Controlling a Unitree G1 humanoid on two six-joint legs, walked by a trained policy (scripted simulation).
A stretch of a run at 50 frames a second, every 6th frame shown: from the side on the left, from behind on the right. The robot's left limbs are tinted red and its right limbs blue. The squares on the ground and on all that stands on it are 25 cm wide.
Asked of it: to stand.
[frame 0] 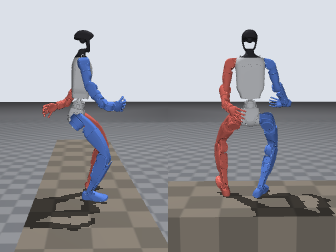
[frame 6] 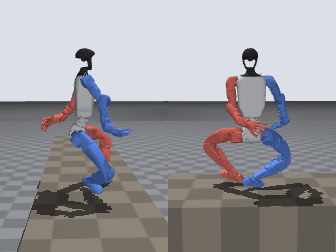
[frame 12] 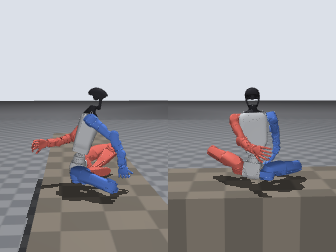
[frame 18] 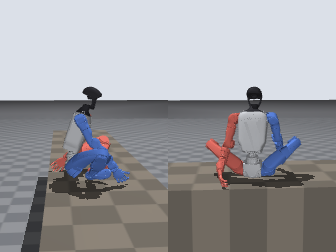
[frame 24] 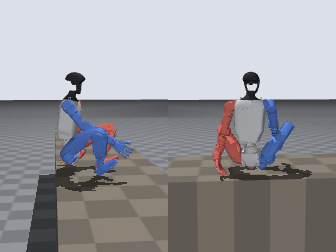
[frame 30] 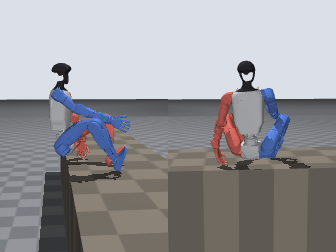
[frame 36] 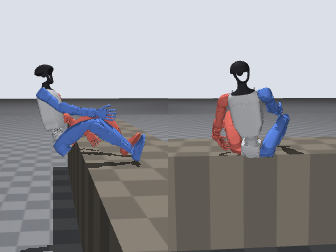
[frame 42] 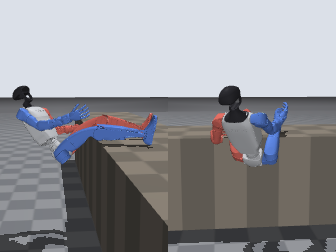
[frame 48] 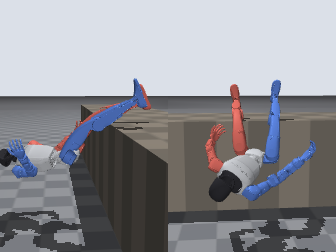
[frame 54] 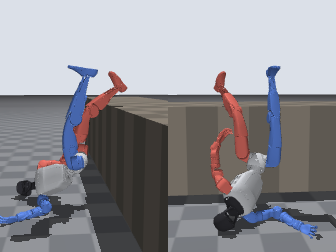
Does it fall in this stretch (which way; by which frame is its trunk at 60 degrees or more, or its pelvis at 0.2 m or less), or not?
yes: goes over backward and to its left; its pelvis at 0.2 m or less by frame 12
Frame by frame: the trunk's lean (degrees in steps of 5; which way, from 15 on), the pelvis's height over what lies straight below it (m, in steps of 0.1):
0: 5, 0.7
6: 0, 0.5
12: 15 forward, 0.2
18: 20 forward, 0.2
24: 10, 0.2
30: 5, 0.9
36: 15 backward and to its left, 0.9
42: 35 backward and to its left, 0.7
48: 95 backward, 0.5
54: 115 backward and to its left, 0.3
